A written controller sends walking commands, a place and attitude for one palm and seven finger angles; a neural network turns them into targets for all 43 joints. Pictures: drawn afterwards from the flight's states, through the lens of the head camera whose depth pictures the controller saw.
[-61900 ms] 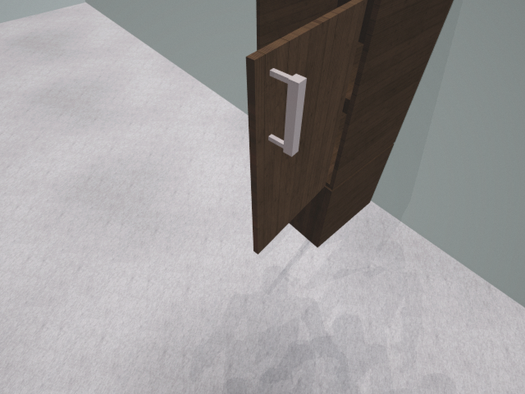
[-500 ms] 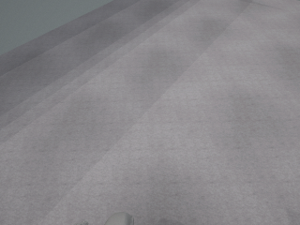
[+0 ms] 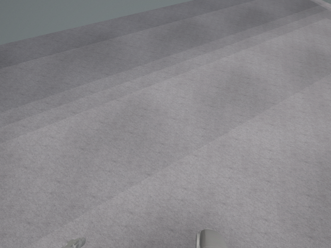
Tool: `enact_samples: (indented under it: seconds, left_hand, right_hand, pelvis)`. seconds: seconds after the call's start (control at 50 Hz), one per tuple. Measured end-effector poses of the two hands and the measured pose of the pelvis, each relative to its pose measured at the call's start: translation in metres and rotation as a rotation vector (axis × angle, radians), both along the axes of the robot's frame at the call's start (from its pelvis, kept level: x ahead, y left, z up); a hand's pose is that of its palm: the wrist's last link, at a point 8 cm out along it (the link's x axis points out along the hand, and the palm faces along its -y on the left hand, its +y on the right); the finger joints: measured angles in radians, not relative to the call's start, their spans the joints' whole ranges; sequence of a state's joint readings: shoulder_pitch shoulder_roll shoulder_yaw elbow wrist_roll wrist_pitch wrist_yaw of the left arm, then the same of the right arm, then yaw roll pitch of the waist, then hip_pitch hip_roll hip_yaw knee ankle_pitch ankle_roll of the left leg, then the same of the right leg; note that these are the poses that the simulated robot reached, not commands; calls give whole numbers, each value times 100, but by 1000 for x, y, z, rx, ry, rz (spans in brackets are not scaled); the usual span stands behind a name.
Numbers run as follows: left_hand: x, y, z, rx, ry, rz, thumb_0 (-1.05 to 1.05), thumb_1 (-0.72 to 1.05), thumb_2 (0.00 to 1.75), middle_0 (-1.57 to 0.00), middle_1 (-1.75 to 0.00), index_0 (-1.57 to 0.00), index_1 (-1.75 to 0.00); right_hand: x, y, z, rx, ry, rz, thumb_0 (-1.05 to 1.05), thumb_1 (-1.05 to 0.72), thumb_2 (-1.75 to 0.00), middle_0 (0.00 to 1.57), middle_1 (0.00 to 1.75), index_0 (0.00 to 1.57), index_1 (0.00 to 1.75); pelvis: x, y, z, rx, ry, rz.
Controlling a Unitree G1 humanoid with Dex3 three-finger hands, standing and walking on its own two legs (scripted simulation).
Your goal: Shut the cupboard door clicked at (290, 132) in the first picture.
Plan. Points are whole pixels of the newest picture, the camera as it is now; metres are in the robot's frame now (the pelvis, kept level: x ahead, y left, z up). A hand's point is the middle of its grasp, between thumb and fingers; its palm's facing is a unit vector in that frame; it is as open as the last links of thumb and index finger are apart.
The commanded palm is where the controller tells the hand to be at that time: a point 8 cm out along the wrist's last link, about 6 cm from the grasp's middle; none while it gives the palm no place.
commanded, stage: turn to face it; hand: left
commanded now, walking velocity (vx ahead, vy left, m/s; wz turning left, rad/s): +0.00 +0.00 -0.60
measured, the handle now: out of the picture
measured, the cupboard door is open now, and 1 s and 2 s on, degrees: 28 28 28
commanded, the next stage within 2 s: none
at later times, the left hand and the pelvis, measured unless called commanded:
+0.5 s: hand (126, 220) +0.21 +0.12 -0.16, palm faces -0.14 -0.97 -0.22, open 7.3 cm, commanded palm none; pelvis +0.13 -0.05 +0.00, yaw -11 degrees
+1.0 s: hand (113, 169) +0.36 +0.19 -0.16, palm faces -0.41 -0.89 -0.21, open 7.4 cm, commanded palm none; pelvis +0.18 +0.03 +0.01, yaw -29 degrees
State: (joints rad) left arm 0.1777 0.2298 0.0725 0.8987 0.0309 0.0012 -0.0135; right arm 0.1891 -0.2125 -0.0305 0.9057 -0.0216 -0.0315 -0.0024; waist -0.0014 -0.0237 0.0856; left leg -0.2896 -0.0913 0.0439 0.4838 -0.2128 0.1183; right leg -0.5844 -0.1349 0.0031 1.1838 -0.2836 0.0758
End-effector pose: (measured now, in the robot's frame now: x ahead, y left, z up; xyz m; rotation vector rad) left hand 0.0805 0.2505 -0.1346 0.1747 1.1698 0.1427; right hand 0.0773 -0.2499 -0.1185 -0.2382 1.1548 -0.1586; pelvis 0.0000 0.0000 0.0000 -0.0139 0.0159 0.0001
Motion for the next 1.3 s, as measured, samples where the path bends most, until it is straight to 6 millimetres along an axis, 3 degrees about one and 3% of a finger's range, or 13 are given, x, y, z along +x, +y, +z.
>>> enact_samples:
  seconds: [0.06, 0.14, 0.32, 0.38, 0.48, 0.6, 0.72, 0.8, 0.94, 1.06, 1.16, 1.3]
  left_hand:
    - [37, -6, 9, -2, -53, -3, 1, 91, 90, -19, -30, -20, -30]
    - [69, -22, 11, -14, -55, -11, 0, 91, 90, -19, -30, -20, -30]
    - [111, -74, -9, -28, 75, -113, 0, 91, 90, -19, -30, -20, -30]
    - [120, -81, -9, -11, 79, -120, 0, 92, 90, -20, -30, -20, -30]
    - [124, -81, 0, 11, 120, -125, 0, 92, 90, -20, -30, -20, -30]
    - [141, -70, 3, 13, 147, -176, 0, 91, 90, -20, -30, -20, -30]
    - [176, -47, -4, 1, 121, -224, 1, 91, 90, -20, -30, -20, -30]
    - [209, -25, -19, -7, 101, -261, 1, 91, 90, -20, -30, -20, -30]
    - [269, -11, -6, 3, 59, -391, 1, 91, 90, -19, -30, -20, -30]
    - [303, -24, 5, 12, 39, -496, 1, 91, 90, -19, -30, -20, -30]
    - [320, -59, 9, 12, 33, -607, 1, 91, 90, -19, -30, -20, -30]
    - [332, -132, 10, 13, -59, -766, 1, 91, 90, -19, -30, -20, -30]
  right_hand:
    - [1, 8, 0, 21, 39, -22, 0, -91, -90, 20, 30, 21, 30]
    - [0, 12, -4, 46, 95, -67, 1, -92, -90, 20, 30, 21, 30]
    - [-4, -3, -39, 109, 202, -229, 1, -91, -90, 20, 30, 21, 30]
    - [2, -15, -42, 110, 232, -262, 1, -91, -90, 20, 30, 21, 30]
    - [33, -36, -25, 79, 189, -273, 1, -91, -90, 20, 30, 20, 30]
    - [79, -49, -10, 39, 60, -296, 1, -91, -90, 20, 30, 20, 30]
    - [115, -38, 3, -4, -41, -314, 1, -91, -90, 20, 30, 20, 30]
    - [125, -20, 6, -46, -100, -333, 0, -91, -90, 20, 30, 20, 30]
    - [90, 15, 20, -50, -49, -414, 0, -91, -90, 20, 30, 21, 30]
    - [39, 34, 17, -29, 29, -545, 1, -90, -90, 20, 30, 21, 30]
    - [-13, 47, 7, 2, 98, -667, 1, -90, -90, 20, 30, 21, 30]
    - [-87, 52, -26, 72, 169, -823, 1, -90, -90, 20, 30, 21, 30]
  pelvis:
    - [21, -3, 6, 0, -1, 12]
    - [51, -10, 8, 7, -10, -1]
    - [107, -37, -10, 20, -23, -128]
    - [114, -45, -11, 4, -21, -146]
    - [125, -50, 1, 16, -13, -189]
    - [139, -41, 5, 16, -4, -241]
    - [156, -18, 2, 9, -3, -301]
    - [169, 4, -9, -10, 1, -350]
    - [176, 22, 5, -38, -11, -459]
    - [178, 28, 10, -40, 4, -542]
    - [174, 25, 8, -33, 8, -610]
    - [157, 4, -10, 7, -6, -705]
